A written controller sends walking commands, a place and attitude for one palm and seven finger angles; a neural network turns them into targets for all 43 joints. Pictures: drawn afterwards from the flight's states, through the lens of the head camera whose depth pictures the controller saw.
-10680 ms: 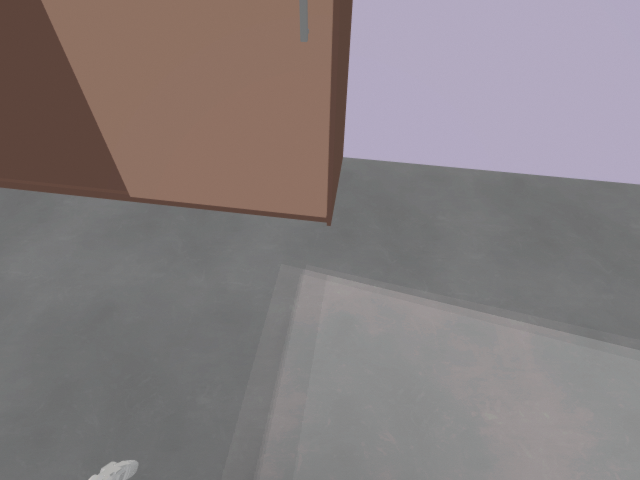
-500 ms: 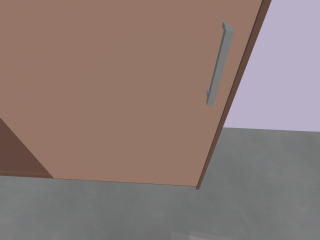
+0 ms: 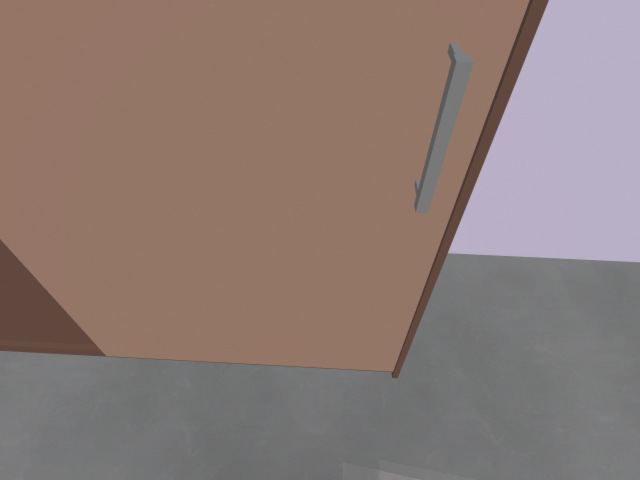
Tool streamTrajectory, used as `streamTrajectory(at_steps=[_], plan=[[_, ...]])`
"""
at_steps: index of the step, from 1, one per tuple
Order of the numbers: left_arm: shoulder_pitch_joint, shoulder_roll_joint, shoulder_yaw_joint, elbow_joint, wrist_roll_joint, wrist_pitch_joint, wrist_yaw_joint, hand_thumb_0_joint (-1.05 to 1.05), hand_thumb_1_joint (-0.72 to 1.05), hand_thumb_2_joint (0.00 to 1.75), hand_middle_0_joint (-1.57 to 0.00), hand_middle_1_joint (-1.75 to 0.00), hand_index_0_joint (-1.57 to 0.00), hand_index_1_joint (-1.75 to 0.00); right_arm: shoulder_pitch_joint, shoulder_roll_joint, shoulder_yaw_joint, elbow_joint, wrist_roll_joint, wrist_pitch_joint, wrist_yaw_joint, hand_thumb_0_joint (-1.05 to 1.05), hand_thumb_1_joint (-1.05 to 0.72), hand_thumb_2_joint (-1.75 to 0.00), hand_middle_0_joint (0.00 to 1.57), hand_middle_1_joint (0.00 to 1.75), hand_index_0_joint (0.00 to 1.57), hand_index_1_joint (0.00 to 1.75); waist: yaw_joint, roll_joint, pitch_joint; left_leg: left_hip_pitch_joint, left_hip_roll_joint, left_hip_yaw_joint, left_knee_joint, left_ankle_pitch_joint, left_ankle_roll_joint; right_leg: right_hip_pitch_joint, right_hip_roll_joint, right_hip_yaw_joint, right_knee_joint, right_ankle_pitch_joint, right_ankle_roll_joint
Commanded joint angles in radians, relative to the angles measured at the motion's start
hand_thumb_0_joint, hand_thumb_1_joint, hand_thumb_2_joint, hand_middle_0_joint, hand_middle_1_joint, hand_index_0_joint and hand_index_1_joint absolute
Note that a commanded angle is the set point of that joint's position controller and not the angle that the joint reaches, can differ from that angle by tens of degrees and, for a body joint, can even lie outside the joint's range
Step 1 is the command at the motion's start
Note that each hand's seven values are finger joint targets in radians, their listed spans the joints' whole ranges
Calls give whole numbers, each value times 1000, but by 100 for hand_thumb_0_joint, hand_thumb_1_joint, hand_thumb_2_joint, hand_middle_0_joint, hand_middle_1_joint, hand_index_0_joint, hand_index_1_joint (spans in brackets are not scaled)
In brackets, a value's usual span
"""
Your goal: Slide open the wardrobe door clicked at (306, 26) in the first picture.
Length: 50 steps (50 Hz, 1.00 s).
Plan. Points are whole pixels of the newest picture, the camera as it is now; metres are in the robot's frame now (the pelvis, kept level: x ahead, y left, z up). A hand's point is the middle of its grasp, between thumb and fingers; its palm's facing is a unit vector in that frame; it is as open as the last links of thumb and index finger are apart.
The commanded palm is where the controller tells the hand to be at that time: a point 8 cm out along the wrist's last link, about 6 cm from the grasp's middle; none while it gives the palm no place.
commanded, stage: look again from close up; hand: right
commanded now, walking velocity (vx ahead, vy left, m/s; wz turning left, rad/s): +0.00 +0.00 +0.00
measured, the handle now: (436, 137) +0.54 -0.13 +0.16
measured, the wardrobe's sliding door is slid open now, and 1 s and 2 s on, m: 0.00 0.00 0.00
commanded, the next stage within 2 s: shuffle to correct the standing spot in 0.04 s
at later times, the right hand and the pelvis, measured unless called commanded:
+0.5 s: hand out of the picture +0.02 -0.16 -0.19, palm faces +0.05 +0.99 -0.15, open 7.4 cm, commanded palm none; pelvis +0.05 +0.00 -0.01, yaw +0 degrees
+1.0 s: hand out of the picture +0.12 -0.19 -0.18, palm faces +0.04 +0.96 -0.27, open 7.4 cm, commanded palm none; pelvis +0.09 +0.01 -0.01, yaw -1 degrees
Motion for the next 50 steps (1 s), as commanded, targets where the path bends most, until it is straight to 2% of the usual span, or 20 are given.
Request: streamTrajectory(at_steps=[1, 7, 9, 14, 19, 23, 25, 27, 29, 31, 34, 40, 42, 44, 45, 46, 47, 48, 49, 50], plan=[[50, 120, 23, -27, 2, -15, 4, 0, 90, 90, -20, -30, -20, -30, 53, -120, -26, -33, -3, -16, -4, 0, -90, -90, 20, 30, 20, 30, -4, -1, 40, 42, 65, -63, -71, 37, 38, -96, -91, 85, -115, 75, -10], [34, 135, 24, -28, 2, -14, 3, 0, 90, 90, -20, -30, -20, -30, 36, -139, -29, -35, -2, -17, -2, 0, -90, -90, 20, 30, 20, 30, -5, 5, 48, 40, 68, -66, -79, 23, 38, -98, -89, 84, -118, 65, -9], [58, 90, 13, -14, 7, -7, 1, 0, 90, 90, -20, -30, -20, -30, 57, -96, -18, -20, -1, -10, -1, 0, -90, -90, 20, 30, 20, 30, -1, 9, 39, 29, 65, -71, -91, -92, 30, -95, -80, 74, -122, -33, -2], [94, 91, 18, -14, 17, 9, -2, 0, 90, 90, -20, -30, -20, -30, 73, -106, -32, -32, -11, 5, 7, 0, -90, -90, 20, 30, 20, 30, -3, 12, 105, -56, 52, -89, -84, -363, 41, -161, -71, 76, -114, -280, -18], [121, 83, 19, -22, 15, -5, 1, 0, 90, 90, -20, -30, -20, -30, 111, -87, -41, -34, -9, -3, 18, 0, -90, -90, 20, 30, 20, 30, -7, -11, 140, -72, 43, -87, -30, -312, 62, -181, -85, 87, -87, -253, -37], [165, 83, 20, -17, 9, -26, 9, 0, 90, 90, -20, -30, -20, -30, 141, -65, -45, -30, -7, -16, 20, 0, -90, -90, 20, 30, 20, 30, -4, -49, 85, -27, 32, -42, 72, -126, 74, -132, -112, 98, -40, -58, -53], [165, 77, 20, -17, 6, -32, 14, 0, 90, 90, -20, -30, -20, -30, 178, -56, -47, -19, -7, -20, 16, 0, -90, -90, 20, 30, 20, 30, -17, -18, 66, 26, 42, -40, 99, 3, 81, -140, -102, 68, 33, 93, -49], [169, 51, 12, -16, 5, -33, 24, 0, 90, 90, -20, -30, -20, -30, 212, -62, -51, -1, -6, -19, 2, 0, -90, -90, 20, 30, 20, 30, -23, 26, 40, 116, 70, -53, 127, 338, 88, -155, -71, 15, 114, 341, -19], [166, 41, 11, -16, -3, -29, 35, 0, 90, 90, -20, -30, -20, -30, 227, -70, -50, 8, 2, -20, -12, 0, -90, -90, 20, 30, 20, 30, -17, 45, 3, 160, 95, -45, 151, 649, 79, -129, -64, 4, 121, 459, 7], [176, 57, 19, -9, -7, -22, 43, 0, 90, 90, -20, -30, -20, -30, 181, -76, -46, -11, 7, -16, -20, 0, -90, -90, 20, 30, 20, 30, -2, -11, 1, 126, 81, -16, 165, 725, 49, -53, -76, 19, 87, 670, 10], [189, 71, 37, -17, -7, -10, 47, 0, 90, 90, -20, -30, -20, -30, 155, -81, -54, -40, 5, -2, -29, 0, -90, -90, 20, 30, 20, 30, 4, -54, -24, 72, 66, 2, 192, 636, 35, 23, -96, 16, 121, 876, -3], [139, 90, 67, -48, 7, 5, 39, 0, 90, 90, -20, -30, -20, -30, 54, -53, -64, -90, -6, 16, -16, 0, -90, -90, 20, 30, 20, 30, 18, -92, 35, -82, 12, 19, 200, 144, 17, 84, -153, 47, 59, 803, -53], [130, 101, 71, -51, 10, 2, 37, 0, 90, 90, -20, -30, -20, -30, 36, -40, -65, -106, -9, 17, -11, 0, -90, -90, 20, 30, 20, 30, 15, -110, 61, -130, -9, 26, 185, -57, 16, 121, -179, 71, 39, 863, -78], [123, 109, 70, -63, 10, 2, 36, 0, 90, 90, -20, -30, -20, -30, 49, -47, -67, -112, -10, 14, -8, 0, -90, -90, 20, 30, 20, 30, 4, -93, 45, -82, -9, 32, 104, -23, 21, 116, -171, 62, 73, 884, -69], [108, 106, 67, -72, 8, 1, 36, 0, 90, 90, -20, -30, -20, -30, 94, -60, -70, -99, -10, 9, -9, 0, -90, -90, 20, 30, 20, 30, -15, -50, 2, 12, 14, 19, 65, 219, 28, 74, -144, 35, 124, 809, -47], [105, 88, 66, -89, 4, 1, 36, 0, 90, 90, -20, -30, -20, -30, 145, -95, -76, -86, -12, 0, -13, 0, -90, -90, 20, 30, 20, 30, -24, 36, -57, 140, 67, -31, 85, 587, 47, -13, -97, 2, 198, 685, -18], [98, 66, 62, -101, -2, 6, 35, 0, 90, 90, -20, -30, -20, -30, 180, -141, -83, -74, -10, -4, -20, 0, -90, -90, 20, 30, 20, 30, -38, 135, -102, 258, 171, -98, 110, 884, 99, -138, -46, -30, 271, 378, 9], [46, 44, 55, -120, -3, 11, 33, 0, 90, 90, -20, -30, -20, -30, 200, -161, -85, -59, -9, -6, -23, 0, -90, -90, 20, 30, 20, 30, -60, 215, -112, 348, 257, -139, 108, 1102, 174, -260, -1, -26, 345, -120, 26], [-5, 33, 51, -135, -7, 15, 31, 0, 90, 90, -20, -30, -20, -30, 185, -164, -80, -57, -12, -1, -24, 0, -90, -90, 20, 30, 20, 30, -68, 229, -118, 358, 292, -158, 98, 1106, 214, -305, -11, 6, 395, -301, 22], [-35, 33, 48, -145, -6, 15, 29, 0, 90, 90, -20, -30, -20, -30, 150, -160, -76, -67, -18, 5, -25, 0, -90, -90, 20, 30, 20, 30, -62, 218, -100, 336, 280, -146, 94, 1018, 217, -322, -19, 19, 386, -314, 19]])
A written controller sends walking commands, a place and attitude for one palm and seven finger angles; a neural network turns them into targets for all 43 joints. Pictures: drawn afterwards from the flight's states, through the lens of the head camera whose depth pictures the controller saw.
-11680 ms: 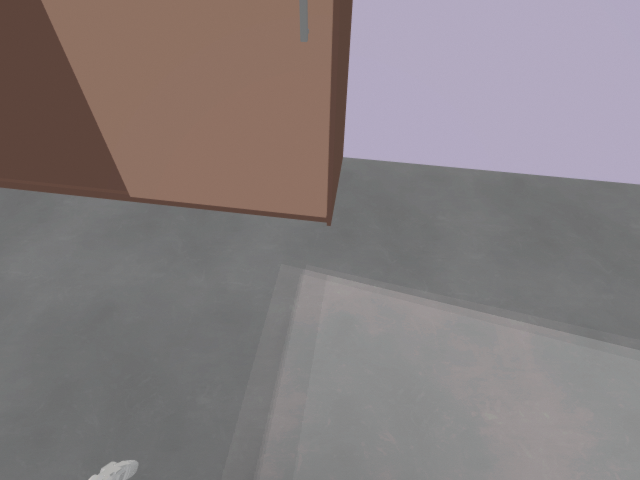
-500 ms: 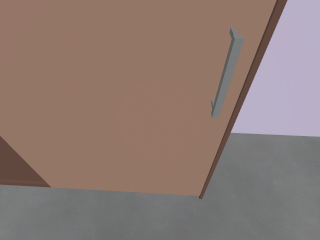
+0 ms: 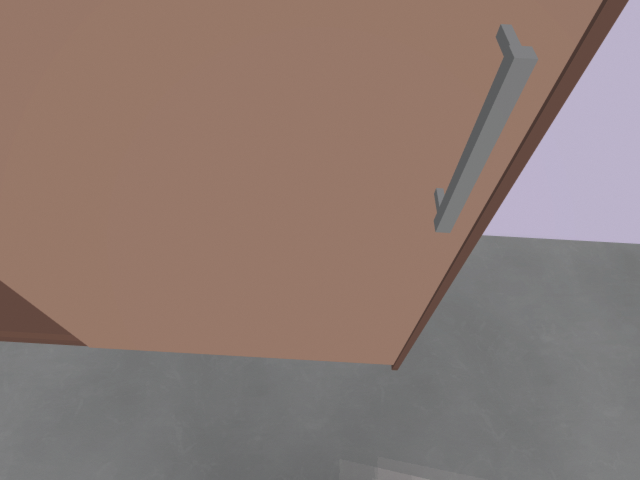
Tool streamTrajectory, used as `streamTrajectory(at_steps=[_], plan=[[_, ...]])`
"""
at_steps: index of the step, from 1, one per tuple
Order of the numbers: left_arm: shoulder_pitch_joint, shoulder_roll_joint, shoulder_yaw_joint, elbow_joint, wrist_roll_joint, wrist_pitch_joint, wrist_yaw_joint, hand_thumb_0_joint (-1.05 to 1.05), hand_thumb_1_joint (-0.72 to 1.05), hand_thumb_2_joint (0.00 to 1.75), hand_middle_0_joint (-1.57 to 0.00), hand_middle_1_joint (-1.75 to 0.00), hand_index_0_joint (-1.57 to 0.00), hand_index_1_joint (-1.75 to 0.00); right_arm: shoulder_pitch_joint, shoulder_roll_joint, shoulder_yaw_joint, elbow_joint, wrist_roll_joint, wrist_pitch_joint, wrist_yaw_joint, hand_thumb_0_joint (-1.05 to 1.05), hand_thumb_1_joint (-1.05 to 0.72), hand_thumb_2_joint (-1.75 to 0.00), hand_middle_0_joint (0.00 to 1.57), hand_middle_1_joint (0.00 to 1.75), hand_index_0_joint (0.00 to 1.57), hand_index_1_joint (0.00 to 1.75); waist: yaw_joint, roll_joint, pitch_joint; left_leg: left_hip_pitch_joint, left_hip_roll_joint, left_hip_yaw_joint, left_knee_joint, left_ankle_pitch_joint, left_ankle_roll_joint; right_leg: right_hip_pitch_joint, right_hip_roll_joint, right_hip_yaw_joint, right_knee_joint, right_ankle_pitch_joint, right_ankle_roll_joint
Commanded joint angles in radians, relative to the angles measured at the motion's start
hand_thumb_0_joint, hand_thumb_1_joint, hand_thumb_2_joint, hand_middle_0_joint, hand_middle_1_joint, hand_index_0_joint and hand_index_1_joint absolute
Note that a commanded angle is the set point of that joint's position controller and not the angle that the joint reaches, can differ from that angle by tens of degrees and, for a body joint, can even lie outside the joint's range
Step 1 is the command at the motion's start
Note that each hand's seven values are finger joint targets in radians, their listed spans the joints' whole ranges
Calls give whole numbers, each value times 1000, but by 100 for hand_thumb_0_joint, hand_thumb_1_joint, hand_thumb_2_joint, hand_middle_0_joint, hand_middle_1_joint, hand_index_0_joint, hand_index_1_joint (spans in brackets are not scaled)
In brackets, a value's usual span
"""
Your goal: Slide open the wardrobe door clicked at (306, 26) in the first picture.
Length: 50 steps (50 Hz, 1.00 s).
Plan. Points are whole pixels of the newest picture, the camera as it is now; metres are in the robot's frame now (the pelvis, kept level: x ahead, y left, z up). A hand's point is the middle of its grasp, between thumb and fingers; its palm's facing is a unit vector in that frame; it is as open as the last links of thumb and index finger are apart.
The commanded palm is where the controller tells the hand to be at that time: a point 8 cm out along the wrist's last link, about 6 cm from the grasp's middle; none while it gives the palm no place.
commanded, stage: come to a stop and stand still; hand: right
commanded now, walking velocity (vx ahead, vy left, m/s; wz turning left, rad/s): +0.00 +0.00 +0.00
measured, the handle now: (469, 146) +0.45 -0.13 +0.18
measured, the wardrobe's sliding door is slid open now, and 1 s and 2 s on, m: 0.00 0.00 0.00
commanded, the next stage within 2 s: look again from close up in 1.56 s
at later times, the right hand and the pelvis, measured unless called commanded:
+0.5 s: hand out of the picture +0.02 -0.23 -0.15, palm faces -0.02 +0.97 -0.26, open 7.4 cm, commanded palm none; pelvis -0.02 -0.04 +0.01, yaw +2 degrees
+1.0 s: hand out of the picture +0.01 -0.20 -0.16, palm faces -0.03 +0.98 -0.21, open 7.3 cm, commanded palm none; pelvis +0.00 -0.02 +0.01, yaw +1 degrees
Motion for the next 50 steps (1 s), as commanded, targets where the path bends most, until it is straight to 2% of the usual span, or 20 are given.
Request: streamTrajectory(at_steps=[1, 2, 3, 4, 5, 6, 7, 8, 9, 11, 12, 13, 15, 17, 18, 19, 20, 26, 32, 50], plan=[[0, 25, 1, -65, -4, -10, -6, 0, 90, 90, -20, -30, -20, -30, 163, -129, -19, 5, -11, 5, -11, 0, -90, -90, 20, 30, 20, 30, -55, 269, -150, 296, 268, -166, -49, 1112, 210, -217, -4, 42, 77, -112, 5], [-81, 111, 16, -142, -10, -29, -17, 0, 90, 90, -20, -30, -20, -30, 140, -195, -18, -19, -13, -7, -42, 0, -90, -90, 20, 30, 20, 30, -26, 300, -164, 293, 203, -253, 41, 1487, 130, -270, 73, -39, 56, -97, 14], [-48, 68, 8, -167, 0, -28, -31, 0, 90, 90, -20, -30, -20, -30, 117, -194, -15, -89, -4, -17, -32, 0, -90, -90, 20, 30, 20, 30, -20, 208, -194, 257, 204, -166, 68, 1347, 118, -198, 49, 2, -21, 48, -37], [24, 71, 3, -135, -2, -23, -32, 0, 90, 90, -20, -30, -20, -30, 51, -174, -7, -89, 11, -19, -24, 0, -90, -90, 20, 30, 20, 30, 41, 112, -204, 155, 175, -103, 107, 1120, 101, -47, 49, -11, -138, 217, -44], [105, 103, 1, -95, 5, -27, -36, 0, 90, 90, -20, -30, -20, -30, 25, -157, 2, -93, 25, -17, -19, 0, -90, -90, 20, 30, 20, 30, 64, -12, -218, 56, 111, -64, 167, 819, 70, 85, -17, 47, -206, 520, -59], [149, 160, -1, -102, 12, -42, -33, 0, 90, 90, -20, -30, -20, -30, 32, -112, 13, -106, 33, -9, -12, 0, -90, -90, 20, 30, 20, 30, 55, -278, -246, -40, 16, -26, 243, 313, 32, 135, -155, 236, -229, 893, -125], [96, 169, -5, -116, 13, -33, -29, 0, 90, 90, -20, -30, -20, -30, 56, -94, 19, -106, 29, 8, -13, 0, -90, -90, 20, 30, 20, 30, 19, -282, -212, -93, -23, -65, 285, -192, 25, 102, -228, 284, -272, 972, -200], [52, 169, -7, -132, 19, -29, -29, 0, 90, 90, -20, -30, -20, -30, 40, -90, 21, -112, 18, 21, -12, 0, -90, -90, 20, 30, 20, 30, 12, -230, -117, -127, -22, -73, 312, -239, 33, 47, -215, 250, -275, 859, -209], [20, 151, -13, -142, 23, -31, -23, 0, 90, 90, -20, -30, -20, -30, 10, -80, 29, -109, 15, 27, -6, 0, -90, -90, 20, 30, 20, 30, 3, -220, -15, -145, -14, -65, 302, -224, 33, -37, -196, 246, -295, 792, -199], [-43, 143, -23, -158, 25, -31, -21, 0, 90, 90, -20, -30, -20, -30, 43, -86, 28, -88, 11, 17, 9, 0, -90, -90, 20, 30, 20, 30, -35, -167, 56, -108, -11, -53, 141, -79, 40, -95, -141, 174, -252, 736, -164], [-41, 149, -25, -164, 21, -31, -21, 0, 90, 90, -20, -30, -20, -30, 63, -85, 28, -76, 13, 11, 13, 0, -90, -90, 20, 30, 20, 30, -36, -106, 27, -65, -19, -53, 37, 34, 42, -75, -118, 160, -227, 676, -136], [-44, 147, -26, -169, 15, -30, -20, 0, 90, 90, -20, -30, -20, -30, 86, -86, 29, -63, 14, 2, 14, 0, -90, -90, 20, 30, 20, 30, -36, -54, -10, -47, -10, -97, -53, 150, 51, -49, -91, 145, -216, 551, -105], [-9, 125, -32, -172, 8, -31, -24, 0, 90, 90, -20, -30, -20, -30, 58, -112, 40, -70, 15, -10, 14, 0, -90, -90, 20, 30, 20, 30, 2, 30, -53, -63, 64, -206, -119, 210, 90, -13, -43, 124, -239, 292, -61], [-2, 124, -33, -158, 13, -39, -30, 0, 90, 90, -20, -30, -20, -30, 34, -125, 44, -84, 11, -4, 16, 0, -90, -90, 20, 30, 20, 30, 5, -61, -57, -61, 38, -182, -88, 174, 84, -12, -46, 166, -329, 223, -64], [-12, 141, -30, -156, 12, -34, -32, 0, 90, 90, -20, -30, -20, -30, 25, -124, 44, -81, 9, -2, 16, 0, -90, -90, 20, 30, 20, 30, 1, 54, -30, -58, 19, -163, -87, 163, 67, -30, -55, 161, -315, 213, -71], [-5, 150, -29, -153, 11, -35, -32, 0, 90, 90, -20, -30, -20, -30, 21, -113, 46, -81, 9, 1, 15, 0, -90, -90, 20, 30, 20, 30, 4, 119, -17, -55, 16, -160, -90, 164, 60, -35, -58, 156, -324, 212, -74], [1, 151, -30, -149, 11, -37, -32, 0, 90, 90, -20, -30, -20, -30, 28, -104, 49, -80, 9, 3, 14, 0, -90, -90, 20, 30, 20, 30, 2, 129, -2, -64, 18, -162, -100, 147, 57, -35, -58, 155, -341, 191, -75], [8, 144, -38, -127, 14, -47, -33, 0, 90, 90, -20, -30, -20, -30, 66, -117, 45, -75, 6, 7, 16, 0, -90, -90, 20, 30, 20, 30, -15, 3, -21, -29, 21, -155, -90, 152, 56, -37, -54, 148, -380, 186, -79], [38, 141, -46, -92, 10, -51, -29, 0, 90, 90, -20, -30, -20, -30, 75, -121, 47, -49, 9, 2, 17, 0, -90, -90, 20, 30, 20, 30, -11, 36, -37, -10, 36, -164, -95, 220, 60, -9, -49, 126, -352, 275, -74], [94, 107, -51, 0, 7, -53, -17, 0, 90, 90, -20, -30, -20, -30, 90, -99, 50, 17, 13, -3, 12, 0, -90, -90, 20, 30, 20, 30, -8, 23, -35, 10, 45, -158, -91, 329, 66, 39, -52, 98, -313, 402, -63]])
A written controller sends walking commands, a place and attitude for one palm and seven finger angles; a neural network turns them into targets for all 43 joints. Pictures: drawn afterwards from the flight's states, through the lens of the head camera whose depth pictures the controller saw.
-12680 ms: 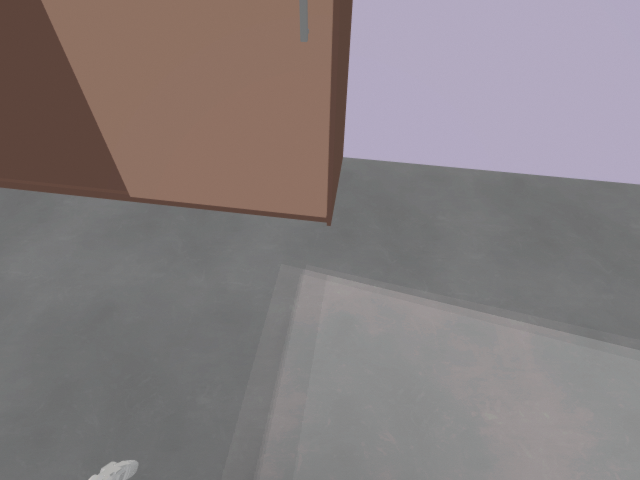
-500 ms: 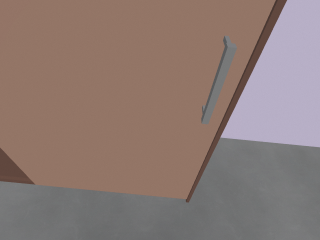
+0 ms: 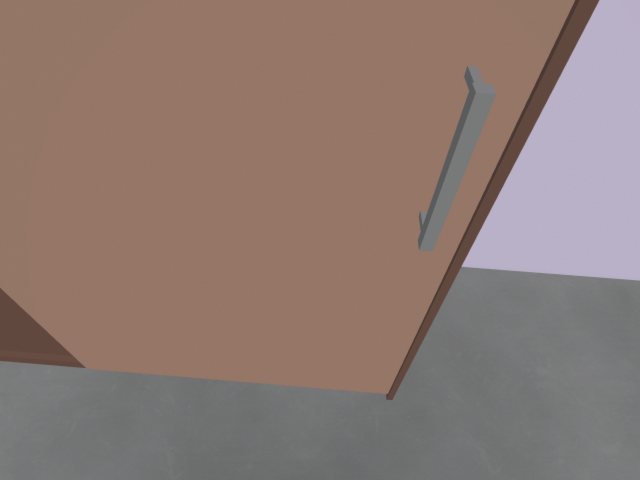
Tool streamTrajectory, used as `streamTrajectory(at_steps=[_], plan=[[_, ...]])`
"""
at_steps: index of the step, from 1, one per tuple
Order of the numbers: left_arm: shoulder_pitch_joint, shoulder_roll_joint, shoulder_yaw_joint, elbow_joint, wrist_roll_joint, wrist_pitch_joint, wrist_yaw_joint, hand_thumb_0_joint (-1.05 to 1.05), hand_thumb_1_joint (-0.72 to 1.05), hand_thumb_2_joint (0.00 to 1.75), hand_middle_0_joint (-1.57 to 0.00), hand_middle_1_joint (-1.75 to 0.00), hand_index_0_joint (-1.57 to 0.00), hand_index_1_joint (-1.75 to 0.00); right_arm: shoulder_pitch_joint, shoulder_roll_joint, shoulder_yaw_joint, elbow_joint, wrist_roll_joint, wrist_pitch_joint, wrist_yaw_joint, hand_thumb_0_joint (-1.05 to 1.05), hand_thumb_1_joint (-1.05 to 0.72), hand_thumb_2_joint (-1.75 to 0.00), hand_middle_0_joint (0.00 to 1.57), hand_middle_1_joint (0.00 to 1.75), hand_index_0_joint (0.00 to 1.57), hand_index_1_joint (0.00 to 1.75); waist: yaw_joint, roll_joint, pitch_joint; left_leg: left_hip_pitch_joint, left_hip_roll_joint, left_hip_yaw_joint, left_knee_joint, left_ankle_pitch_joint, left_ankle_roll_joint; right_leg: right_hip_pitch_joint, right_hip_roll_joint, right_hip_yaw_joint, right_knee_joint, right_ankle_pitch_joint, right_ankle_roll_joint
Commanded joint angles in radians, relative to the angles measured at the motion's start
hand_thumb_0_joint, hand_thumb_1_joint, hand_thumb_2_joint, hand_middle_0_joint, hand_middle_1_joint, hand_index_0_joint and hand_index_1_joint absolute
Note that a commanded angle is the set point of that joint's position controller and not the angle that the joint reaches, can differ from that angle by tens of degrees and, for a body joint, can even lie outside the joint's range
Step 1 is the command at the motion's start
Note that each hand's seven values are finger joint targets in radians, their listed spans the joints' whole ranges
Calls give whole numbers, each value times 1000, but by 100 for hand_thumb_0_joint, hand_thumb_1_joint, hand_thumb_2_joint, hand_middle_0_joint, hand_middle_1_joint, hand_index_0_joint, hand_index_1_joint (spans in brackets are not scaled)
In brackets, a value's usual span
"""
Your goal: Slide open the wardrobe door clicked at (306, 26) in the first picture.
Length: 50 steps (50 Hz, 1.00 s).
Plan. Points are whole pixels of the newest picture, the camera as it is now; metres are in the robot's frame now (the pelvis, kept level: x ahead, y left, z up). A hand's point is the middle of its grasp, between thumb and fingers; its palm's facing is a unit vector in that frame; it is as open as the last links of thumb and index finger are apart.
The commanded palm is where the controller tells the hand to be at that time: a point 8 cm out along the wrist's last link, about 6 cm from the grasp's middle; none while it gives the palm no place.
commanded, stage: come to a stop and stand still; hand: right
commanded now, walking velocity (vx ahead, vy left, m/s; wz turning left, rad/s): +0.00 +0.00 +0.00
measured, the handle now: (446, 170) +0.45 -0.12 +0.17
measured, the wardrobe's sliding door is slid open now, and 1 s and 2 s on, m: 0.00 0.00 0.00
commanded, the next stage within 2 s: look again from close up in 0.56 s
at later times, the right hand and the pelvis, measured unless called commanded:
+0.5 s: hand out of the picture +0.02 -0.16 -0.17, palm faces +0.02 +0.98 -0.21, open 7.3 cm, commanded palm none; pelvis +0.01 +0.02 +0.00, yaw -1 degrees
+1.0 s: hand out of the picture +0.02 -0.15 -0.17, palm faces +0.04 +0.98 -0.21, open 7.4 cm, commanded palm none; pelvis +0.00 +0.03 +0.00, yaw -2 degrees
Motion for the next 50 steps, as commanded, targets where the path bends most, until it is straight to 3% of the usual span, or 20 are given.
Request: streamTrajectory(at_steps=[1, 17, 42, 50], plan=[[51, 100, 24, -26, 1, -19, 7, 0, 90, 90, -20, -30, -20, -30, 52, -111, -27, -34, -2, -21, -5, 0, -90, -90, 20, 30, 20, 30, -8, 15, 6, 14, 66, -56, -51, 259, 62, -20, -133, 126, -91, 283, -4], [24, 96, 30, -10, 2, -17, 8, 0, 90, 90, -20, -30, -20, -30, 42, -123, -33, -28, -4, -31, -4, 0, -90, -90, 20, 30, 20, 30, -9, 31, 0, 35, 82, -60, -74, 339, 69, -10, -130, 120, -81, 280, 8], [16, 103, 27, 17, 2, -19, 10, 0, 90, 90, -20, -30, -20, -30, 31, -129, -34, -10, -1, -35, 0, 0, -90, -90, 20, 30, 20, 30, -14, 13, 4, 54, 84, -45, -108, 320, 67, -11, -136, 130, -103, 285, 16], [14, 98, 26, 21, 2, -19, 9, 0, 90, 90, -20, -30, -20, -30, 30, -127, -35, -6, 0, -34, 2, 0, -90, -90, 20, 30, 20, 30, -17, 14, 15, 46, 84, -48, -128, 253, 66, -25, -134, 135, -118, 238, 16]])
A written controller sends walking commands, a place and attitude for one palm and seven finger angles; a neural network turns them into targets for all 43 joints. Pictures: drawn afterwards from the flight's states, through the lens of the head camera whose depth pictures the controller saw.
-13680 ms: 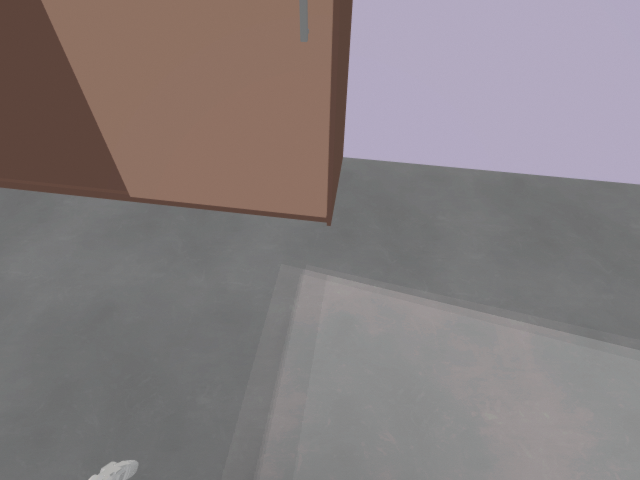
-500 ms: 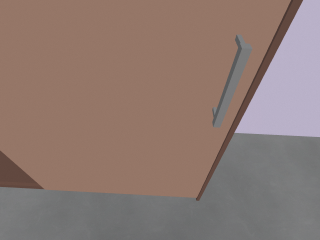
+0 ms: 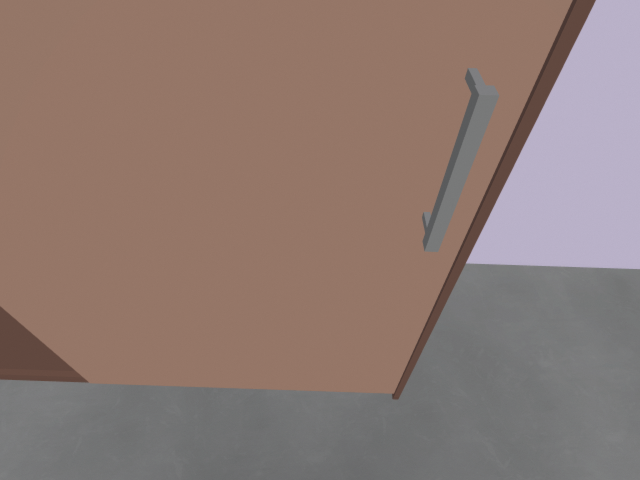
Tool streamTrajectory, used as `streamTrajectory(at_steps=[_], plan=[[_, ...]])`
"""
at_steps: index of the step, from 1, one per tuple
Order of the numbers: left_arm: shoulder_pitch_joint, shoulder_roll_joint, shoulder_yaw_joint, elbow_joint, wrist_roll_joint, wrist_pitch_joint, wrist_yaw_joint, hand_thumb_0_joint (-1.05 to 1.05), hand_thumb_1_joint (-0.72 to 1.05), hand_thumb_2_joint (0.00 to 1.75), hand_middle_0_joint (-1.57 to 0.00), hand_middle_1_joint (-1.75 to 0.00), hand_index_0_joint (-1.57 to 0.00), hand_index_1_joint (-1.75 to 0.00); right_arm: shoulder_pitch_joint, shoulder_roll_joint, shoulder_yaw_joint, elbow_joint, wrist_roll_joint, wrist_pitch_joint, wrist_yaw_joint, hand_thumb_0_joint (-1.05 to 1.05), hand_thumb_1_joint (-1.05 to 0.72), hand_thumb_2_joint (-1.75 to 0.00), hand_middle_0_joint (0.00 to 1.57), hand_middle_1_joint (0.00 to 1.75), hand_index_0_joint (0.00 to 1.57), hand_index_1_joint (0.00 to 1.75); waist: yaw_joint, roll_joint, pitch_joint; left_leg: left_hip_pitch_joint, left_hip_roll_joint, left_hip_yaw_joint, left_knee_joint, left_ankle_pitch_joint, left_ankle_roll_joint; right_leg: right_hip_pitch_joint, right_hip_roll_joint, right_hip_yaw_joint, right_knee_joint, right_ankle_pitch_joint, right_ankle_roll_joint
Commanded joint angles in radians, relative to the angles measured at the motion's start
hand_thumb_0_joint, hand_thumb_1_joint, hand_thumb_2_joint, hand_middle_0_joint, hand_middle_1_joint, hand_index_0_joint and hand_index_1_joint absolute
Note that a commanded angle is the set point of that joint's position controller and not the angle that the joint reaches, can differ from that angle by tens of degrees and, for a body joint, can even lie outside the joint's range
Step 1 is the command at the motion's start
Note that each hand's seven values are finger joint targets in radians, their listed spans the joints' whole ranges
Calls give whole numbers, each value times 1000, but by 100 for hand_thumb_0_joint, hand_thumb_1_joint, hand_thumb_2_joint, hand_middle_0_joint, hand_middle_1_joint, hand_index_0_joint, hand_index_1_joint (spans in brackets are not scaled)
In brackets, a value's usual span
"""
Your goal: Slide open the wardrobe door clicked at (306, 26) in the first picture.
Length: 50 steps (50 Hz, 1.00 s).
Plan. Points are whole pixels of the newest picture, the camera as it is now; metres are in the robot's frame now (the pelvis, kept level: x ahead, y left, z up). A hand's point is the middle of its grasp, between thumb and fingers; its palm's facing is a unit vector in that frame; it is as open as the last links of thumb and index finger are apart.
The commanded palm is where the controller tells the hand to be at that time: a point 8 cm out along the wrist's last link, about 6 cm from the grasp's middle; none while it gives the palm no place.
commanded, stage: look again from close up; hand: right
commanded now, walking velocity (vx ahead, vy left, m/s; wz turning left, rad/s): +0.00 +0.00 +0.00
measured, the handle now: (449, 172) +0.45 -0.13 +0.16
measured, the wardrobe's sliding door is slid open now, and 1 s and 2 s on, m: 0.00 0.00 0.00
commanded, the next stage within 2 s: raise the hand with hooked fingers in 0.38 s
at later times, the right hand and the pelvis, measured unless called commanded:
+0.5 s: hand out of the picture +0.00 -0.17 -0.18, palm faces +0.02 +0.98 -0.20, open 7.4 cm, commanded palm +0.08 -0.23 -0.07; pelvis -0.01 +0.00 +0.00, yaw +0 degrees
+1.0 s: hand out of the picture +0.11 -0.22 -0.01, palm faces +0.22 +0.97 -0.05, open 9.2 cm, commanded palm +0.11 -0.26 +0.02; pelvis -0.04 +0.01 -0.05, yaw -3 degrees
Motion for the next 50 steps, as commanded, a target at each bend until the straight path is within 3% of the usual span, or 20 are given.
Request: streamTrajectory(at_steps=[1, 23, 24, 25, 26, 27, 28, 29, 31, 33, 34, 35, 36, 37, 38, 41, 43, 45, 47, 50], plan=[[61, 102, 22, -22, 2, -15, 4, 0, 90, 90, -20, -30, -20, -30, 54, -113, -26, -34, -3, -18, -4, 0, -90, -90, 20, 30, 20, 30, -4, 6, 13, 15, 110, -92, -68, 255, 29, -39, -104, 90, -73, 226, -25], [52, 108, 21, -14, 1, -15, 3, 0, 90, 90, -20, -30, -20, -30, 58, -116, -24, -23, -1, -20, -2, 0, -90, -90, 20, 30, 20, 30, -5, -11, 25, 3, 112, -96, -95, 208, 27, -53, -103, 94, -84, 190, -18], [-32, 117, 25, -78, -8, -22, -7, 0, 90, 90, -20, -30, -20, -30, 146, -105, -22, 23, -12, -36, -45, 0, -90, -90, 20, 30, 20, 30, -30, -34, 9, -3, 170, -128, -53, 634, 5, -91, -116, 46, 130, 302, 12], [-10, 282, 49, -433, -58, -170, 34, 0, 90, 90, -20, -30, -20, -30, -592, -352, -178, -1549, 205, -255, -29, 0, -88, -89, 20, 32, 20, 32, 72, -219, -487, 121, 60, -48, 13, 491, 20, 155, 7, 71, -2, 385, -7], [-90, 177, 11, -390, -54, -241, 69, 0, 90, 90, -20, -30, -20, -30, -400, -418, -250, -1460, 149, -225, -76, 0, -85, -88, 20, 33, 20, 33, 13, -310, -380, 54, 22, -51, 37, 301, 23, 195, -25, 18, 1, 408, 1], [-67, 200, 27, -367, -34, -278, 70, 0, 90, 90, -20, -30, -20, -30, -120, -222, -130, -1274, 137, -179, -90, 0, -83, -87, 21, 34, 21, 34, -1, -294, -384, 29, 14, 24, 62, 159, 25, 121, -34, 42, -8, 424, 14], [-60, 138, 24, -352, -57, -287, 56, 0, 90, 90, -20, -30, -20, -30, 177, 41, 23, -1018, 150, -70, -87, 0, -81, -86, 21, 36, 21, 36, 25, -154, -203, -71, 13, 46, 45, 109, 13, 24, -45, 65, -7, 351, 8], [-66, 196, 37, -419, -67, -298, 48, 0, 90, 90, -20, -30, -20, -30, 27, 27, 8, -1195, 197, -83, -67, 0, -78, -85, 21, 37, 21, 37, 37, -93, -107, -95, 20, 58, 35, 124, 4, -45, -39, 95, 8, 259, 3], [-84, 214, 65, -487, -41, -323, 46, 0, 90, 90, -20, -30, -20, -30, 29, -10, -38, -1179, 178, -189, -26, 0, -74, -83, 21, 40, 21, 40, 57, 38, -22, -198, 14, 70, 34, 29, -2, -144, -14, 86, 79, 119, 0], [-91, 205, 79, -523, -28, -322, 26, 0, 90, 90, -20, -30, -20, -30, 301, 52, -61, -938, 208, -285, 59, 0, -69, -81, 22, 43, 22, 43, -3, 265, 29, -310, 1, 80, 94, -76, -8, -309, -4, 78, 160, 31, 9], [-109, 208, 84, -549, -26, -317, 13, 0, 90, 90, -20, -30, -20, -30, 384, 54, -74, -900, 229, -349, 122, 0, -67, -80, 22, 45, 22, 45, -23, 339, 36, -343, 2, 70, 123, -120, -9, -388, 2, 68, 199, -12, 14], [-121, 212, 93, -579, -24, -313, 1, 0, 90, 90, -20, -30, -20, -30, 422, 31, -101, -903, 248, -413, 189, 0, -64, -79, 22, 47, 22, 47, -37, 359, 17, -341, 5, 52, 148, -121, -8, -431, 12, 53, 233, -26, 18], [-136, 231, 110, -614, -28, -297, -16, 0, 90, 90, -20, -30, -20, -30, 470, -51, -195, -853, 261, -452, 259, 0, -62, -78, 22, 48, 22, 48, -63, 277, 6, -309, 10, 26, 168, -86, 9, -434, 25, 36, 259, -10, 27], [-158, 245, 109, -666, -27, -288, -26, 0, 90, 90, -20, -30, -20, -30, 433, -81, -198, -880, 271, -485, 335, 0, -60, -77, 22, 50, 22, 50, -48, 234, -22, -289, 21, 16, 190, -62, 14, -442, 39, 21, 290, -8, 27], [-180, 249, 113, -705, -36, -280, -26, 0, 90, 90, -20, -30, -20, -30, 414, -145, -247, -876, 262, -481, 379, 0, -57, -76, 22, 51, 22, 51, -55, 178, -61, -283, 27, -4, 209, -46, 17, -458, 46, 7, 319, -8, 21], [-178, 231, 102, -777, -46, -242, -10, 0, 90, 90, -20, -30, -20, -30, 275, -236, -339, -1093, 290, -427, 387, 0, -50, -73, 23, 55, 23, 55, -85, 12, -167, -281, 31, -41, 238, -96, 8, -488, 54, -10, 341, -30, 4], [-159, 196, 90, -811, -49, -238, 7, 0, 90, 90, -20, -30, -20, -30, 176, -221, -352, -1282, 324, -438, 339, 0, -46, -71, 23, 58, 23, 58, -66, -67, -248, -274, 25, -50, 247, -120, 5, -452, 42, -1, 347, -29, -2], [-108, 177, 83, -795, -40, -250, 16, 0, 90, 90, -20, -30, -20, -30, 39, -237, -362, -1484, 324, -501, 272, 0, -41, -69, 24, 62, 24, 62, -34, -163, -317, -280, 12, -48, 269, -36, 10, -379, 23, 29, 365, 32, -10], [-66, 180, 75, -749, -32, -260, 26, 0, 90, 90, -20, -30, -20, -30, -28, -231, -312, -1564, 302, -562, 244, 0, -36, -67, 24, 64, 24, 64, 16, -174, -302, -332, -3, -46, 279, -18, 13, -360, 8, 54, 388, 39, -15], [-65, 203, 53, -695, -39, -299, 35, 0, 90, 90, -20, -30, -20, -30, -46, -177, -182, -1508, 288, -610, 303, 0, -29, -64, 24, 69, 24, 69, 72, -189, -233, -399, -10, -15, 280, -21, 12, -342, -5, 81, 398, 20, -21]])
